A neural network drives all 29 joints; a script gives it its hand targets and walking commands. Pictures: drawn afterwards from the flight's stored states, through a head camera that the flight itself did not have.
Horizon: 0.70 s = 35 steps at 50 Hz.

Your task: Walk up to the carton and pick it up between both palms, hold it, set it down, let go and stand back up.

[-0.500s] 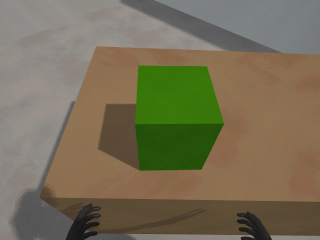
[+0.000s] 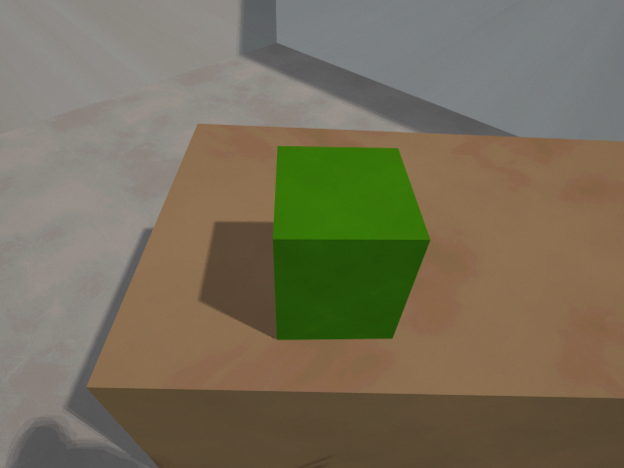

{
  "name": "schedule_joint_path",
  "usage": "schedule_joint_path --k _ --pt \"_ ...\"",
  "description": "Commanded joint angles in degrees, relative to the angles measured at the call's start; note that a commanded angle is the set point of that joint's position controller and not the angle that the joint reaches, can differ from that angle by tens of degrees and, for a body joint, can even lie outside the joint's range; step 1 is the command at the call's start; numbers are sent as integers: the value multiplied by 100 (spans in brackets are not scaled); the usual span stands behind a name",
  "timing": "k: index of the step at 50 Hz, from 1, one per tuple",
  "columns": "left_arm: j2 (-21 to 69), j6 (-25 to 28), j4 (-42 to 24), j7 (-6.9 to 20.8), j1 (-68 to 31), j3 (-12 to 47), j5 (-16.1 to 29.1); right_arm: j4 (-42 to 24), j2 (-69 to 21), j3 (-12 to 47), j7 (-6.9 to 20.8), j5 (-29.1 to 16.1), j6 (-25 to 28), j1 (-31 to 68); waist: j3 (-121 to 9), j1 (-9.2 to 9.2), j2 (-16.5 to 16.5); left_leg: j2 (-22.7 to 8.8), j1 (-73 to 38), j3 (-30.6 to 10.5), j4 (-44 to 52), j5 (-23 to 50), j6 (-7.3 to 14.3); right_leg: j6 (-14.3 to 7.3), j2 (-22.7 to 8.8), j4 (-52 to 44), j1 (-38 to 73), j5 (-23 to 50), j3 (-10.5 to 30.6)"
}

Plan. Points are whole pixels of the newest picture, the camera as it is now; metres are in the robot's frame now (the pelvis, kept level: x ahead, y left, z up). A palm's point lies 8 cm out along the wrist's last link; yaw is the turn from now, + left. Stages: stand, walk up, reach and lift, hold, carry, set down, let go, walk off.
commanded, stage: stand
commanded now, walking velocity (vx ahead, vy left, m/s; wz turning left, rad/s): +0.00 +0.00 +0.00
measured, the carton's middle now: (336, 245) +0.47 +0.00 +0.00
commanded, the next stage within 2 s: none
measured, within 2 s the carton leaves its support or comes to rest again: neither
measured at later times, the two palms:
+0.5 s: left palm out of the picture +0.03 +0.28 -0.13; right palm out of the picture +0.08 -0.26 -0.11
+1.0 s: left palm out of the picture +0.01 +0.28 -0.13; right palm out of the picture +0.06 -0.26 -0.11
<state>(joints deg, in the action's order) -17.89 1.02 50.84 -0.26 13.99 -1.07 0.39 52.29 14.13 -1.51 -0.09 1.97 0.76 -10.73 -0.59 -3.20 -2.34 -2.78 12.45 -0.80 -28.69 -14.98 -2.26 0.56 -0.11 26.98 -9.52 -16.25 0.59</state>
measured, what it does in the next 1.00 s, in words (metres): stands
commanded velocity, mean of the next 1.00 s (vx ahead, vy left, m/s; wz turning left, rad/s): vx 0.00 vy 0.00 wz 0.00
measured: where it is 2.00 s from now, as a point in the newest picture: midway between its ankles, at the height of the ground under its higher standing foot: outside the picture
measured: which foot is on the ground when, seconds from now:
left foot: down 0.00-1.00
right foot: down 0.00-1.00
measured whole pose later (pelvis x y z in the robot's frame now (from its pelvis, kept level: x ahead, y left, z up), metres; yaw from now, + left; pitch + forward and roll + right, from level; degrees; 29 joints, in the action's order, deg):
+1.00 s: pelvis -0.01 +0.00 +0.00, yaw +0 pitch -2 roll -1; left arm -18.0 1.8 60.2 -0.3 14.0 -1.1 0.4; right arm 59.4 14.4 -1.5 -0.1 1.1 0.3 -10.7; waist -0.5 -3.2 -1.6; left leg -2.8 12.4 -0.8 -26.4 -12.5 -2.0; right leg 0.9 -0.1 23.5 -9.0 -13.1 0.6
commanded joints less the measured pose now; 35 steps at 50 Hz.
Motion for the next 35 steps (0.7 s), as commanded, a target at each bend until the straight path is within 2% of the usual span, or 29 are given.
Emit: schedule_joint_path --k 1,3,4,5,6,7,8,10,11,12,13,15,17,18,20,21,22,23,24,25,26,27,28,29,30,31,32,34,35 --pt "-1256 222 -171 -68 -363 -223 -322 -314 1441 -295 -10 -7 82 162 115 335 347 -230 -286 -388 564 762 498 -157 -545 -742 -213 664 493" --pt "-1351 241 -65 -73 -148 -250 -297 -212 1494 -309 -57 -32 54 139 -82 241 474 -270 -407 -343 511 956 530 -122 -502 -796 -85 893 507" --pt "-1289 252 81 -86 -211 -228 -275 -222 1427 -285 -29 -48 84 184 -158 325 451 -245 -428 -302 453 1087 481 -139 -598 -751 71 1114 477" --pt "-1360 230 51 -71 -176 -208 -291 -230 1510 -319 -65 -64 87 126 -134 310 409 -220 -574 -279 475 1041 429 -177 -581 -766 2 1283 541" --pt "-1326 229 40 -52 -310 -252 -287 -123 1543 -302 -89 -37 52 237 -199 187 342 -264 -338 -293 460 1138 479 -203 -600 -681 177 1259 512" --pt "-1303 238 140 -89 -187 -206 -258 -126 1550 -299 -60 -15 77 151 -14 263 465 -247 -301 -336 527 958 542 -168 -601 -781 74 1198 608" --pt "-1452 201 178 -65 -253 -250 -266 -92 1485 -279 -68 -40 45 126 -34 294 454 -245 -377 -301 610 993 448 -204 -569 -740 8 1026 440" --pt "-1313 187 220 -68 -314 -232 -274 -17 1564 -296 -52 -22 92 192 273 231 707 -278 -152 -351 593 951 476 -166 -566 -752 -5 1169 464" --pt "-1353 179 238 -59 -145 -244 -228 5 1540 -270 -43 -69 85 152 -54 169 527 -314 -210 -407 651 942 501 -165 -545 -698 210 1043 392" --pt "-1370 217 327 -58 -24 -272 -245 22 1522 -294 -53 -86 84 66 -60 216 645 -297 -457 -342 581 1051 466 -190 -567 -676 14 920 522" --pt "-1272 217 324 -101 -204 -233 -260 -63 1456 -268 -36 -93 104 259 -109 292 719 -337 -478 -400 564 1121 486 -242 -587 -712 -8 1145 535" --pt "-1248 216 310 -73 -171 -214 -236 73 1453 -264 -69 -33 83 235 -81 242 534 -334 -423 -347 582 1067 461 -190 -560 -689 -4 1060 496" --pt "-1359 217 396 -87 -340 -226 -243 45 1552 -286 -91 -48 43 208 -135 277 566 -322 -471 -358 676 1130 479 -181 -639 -683 106 1302 558" --pt "-1247 192 378 -89 -257 -239 -219 78 1497 -264 -49 -68 67 318 -32 215 617 -328 -336 -312 605 1243 472 -213 -593 -714 118 1287 517" --pt "-1239 232 435 -74 -210 -203 -233 93 1433 -243 -94 -92 77 251 -158 250 427 -365 -509 -390 580 1337 496 -188 -623 -747 157 1255 518" --pt "-1239 244 463 -54 -188 -205 -227 93 1515 -256 -93 -75 83 260 -72 206 644 -346 -467 -344 544 1417 497 -177 -621 -790 101 1405 559" --pt "-1306 243 453 -83 -313 -196 -286 31 1508 -307 -89 -86 58 209 -90 320 523 -312 -433 -294 586 1221 424 -215 -564 -776 92 1363 479" --pt "-1322 240 529 -67 -210 -231 -213 130 1647 -286 -71 -64 59 190 -172 247 724 -322 -495 -293 562 1170 486 -218 -623 -830 185 1413 583" --pt "-1332 231 518 -86 -266 -218 -253 83 1551 -297 -52 -129 64 294 -251 342 582 -317 -534 -341 629 965 456 -188 -630 -786 214 1367 540" --pt "-1231 202 487 -93 -342 -215 -245 116 1520 -276 -82 -47 83 306 205 289 670 -348 -237 -390 603 1053 521 -209 -671 -866 -6 1212 627" --pt "-1238 204 521 -102 -242 -205 -224 150 1522 -294 -55 -110 110 156 65 311 449 -360 -439 -391 695 972 470 -234 -675 -854 -54 1158 618" --pt "-1225 194 513 -92 -366 -188 -255 172 1529 -274 -81 -94 100 256 65 369 759 -334 -380 -373 681 798 456 -253 -692 -897 -39 1061 628" --pt "-1256 218 527 -76 -282 -218 -208 202 1525 -260 -53 -89 76 205 41 263 516 -345 -318 -360 663 678 484 -205 -617 -914 -20 862 608" --pt "-1268 218 528 -87 -348 -208 -255 272 1533 -264 -75 -64 25 216 41 303 494 -346 -427 -379 724 662 493 -202 -630 -937 -99 707 616" --pt "-1287 198 520 -79 -384 -208 -248 188 1470 -268 -48 -109 54 311 80 360 573 -331 -358 -373 668 651 438 -190 -612 -999 -133 701 599" --pt "-1265 216 599 -58 -344 -208 -269 198 1538 -272 -45 -24 83 229 -3 288 664 -321 -445 -332 674 746 438 -197 -653 -987 -61 740 656" --pt "-1231 228 568 -64 -201 -182 -248 181 1547 -301 -82 -110 69 206 105 306 539 -359 -371 -410 704 670 451 -209 -652 -959 -79 885 572" --pt "-1151 265 607 -79 -193 -180 -226 248 1527 -305 -69 -82 86 153 -60 325 681 -357 -407 -374 673 794 483 -211 -608 -883 52 936 595" --pt "-1275 233 644 -86 -243 -183 -246 301 1482 -275 -64 -102 68 212 331 310 644 -307 -266 -435 735 804 468 -197 -580 -949 -133 1016 576"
